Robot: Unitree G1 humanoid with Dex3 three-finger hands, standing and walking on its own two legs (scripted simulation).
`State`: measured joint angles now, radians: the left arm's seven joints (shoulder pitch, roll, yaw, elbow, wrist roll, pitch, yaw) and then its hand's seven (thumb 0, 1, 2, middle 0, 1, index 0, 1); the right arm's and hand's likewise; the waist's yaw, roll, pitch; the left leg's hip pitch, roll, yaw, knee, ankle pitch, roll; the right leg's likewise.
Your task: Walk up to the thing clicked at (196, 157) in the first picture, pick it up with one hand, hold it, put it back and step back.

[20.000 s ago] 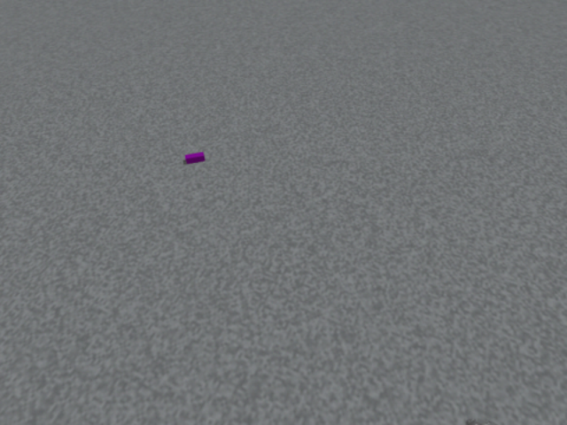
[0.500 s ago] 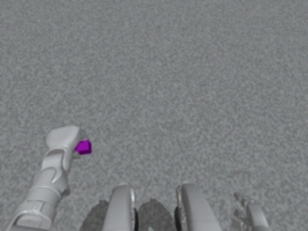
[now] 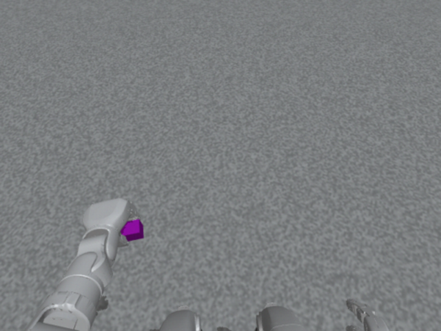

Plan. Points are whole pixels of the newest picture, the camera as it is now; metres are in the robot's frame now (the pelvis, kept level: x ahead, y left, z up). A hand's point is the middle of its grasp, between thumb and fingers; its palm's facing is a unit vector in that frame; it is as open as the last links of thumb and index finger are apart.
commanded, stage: lift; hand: left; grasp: from above
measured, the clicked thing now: (119, 233) +0.33 +0.23 -0.11
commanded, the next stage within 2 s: hold in 0.08 s
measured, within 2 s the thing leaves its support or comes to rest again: neither
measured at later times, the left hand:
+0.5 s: hand (112, 215) +0.34 +0.22 -0.03, palm faces -0.42 -0.08 -0.90, open 6.2 cm
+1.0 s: hand (110, 218) +0.32 +0.21 +0.00, palm faces -0.42 -0.07 -0.90, open 6.2 cm
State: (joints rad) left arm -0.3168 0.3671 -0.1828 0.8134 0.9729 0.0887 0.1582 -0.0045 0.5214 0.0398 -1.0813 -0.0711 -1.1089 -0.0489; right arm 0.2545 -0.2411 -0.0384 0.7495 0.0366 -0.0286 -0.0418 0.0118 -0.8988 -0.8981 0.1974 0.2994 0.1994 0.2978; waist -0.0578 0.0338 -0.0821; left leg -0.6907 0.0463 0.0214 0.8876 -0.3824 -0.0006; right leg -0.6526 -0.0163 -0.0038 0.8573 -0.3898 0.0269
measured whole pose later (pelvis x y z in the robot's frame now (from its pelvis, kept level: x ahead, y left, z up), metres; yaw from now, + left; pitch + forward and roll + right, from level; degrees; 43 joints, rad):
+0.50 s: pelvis +0.02 +0.00 +0.03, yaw -1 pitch +6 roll +0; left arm -0.31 0.36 -0.20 0.78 0.99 0.08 0.09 -0.01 0.53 0.03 -1.08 -0.07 -1.11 -0.05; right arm 0.25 -0.25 -0.06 0.73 0.04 0.01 -0.02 0.01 -0.90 -0.89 0.20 0.30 0.20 0.30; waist -0.03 0.04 -0.07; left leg -0.45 0.04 0.05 0.67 -0.32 0.00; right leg -0.42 -0.02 0.01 0.65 -0.33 0.03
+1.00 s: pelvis +0.02 +0.00 +0.04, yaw -1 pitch +3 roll +0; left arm -0.26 0.36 -0.21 0.67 0.99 0.07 0.02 0.00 0.53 0.00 -1.10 -0.05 -1.13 -0.02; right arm 0.22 -0.25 -0.04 0.69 0.06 0.06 -0.03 0.01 -0.90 -0.90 0.20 0.30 0.20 0.30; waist 0.00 0.05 -0.04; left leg -0.33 0.03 0.05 0.55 -0.26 0.00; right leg -0.32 -0.02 0.02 0.56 -0.28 0.02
